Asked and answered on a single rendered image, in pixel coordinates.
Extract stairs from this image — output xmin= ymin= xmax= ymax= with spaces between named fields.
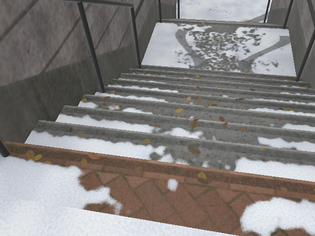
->
xmin=162 ymin=19 xmax=283 ymax=26
xmin=25 ymin=64 xmax=315 ymax=182

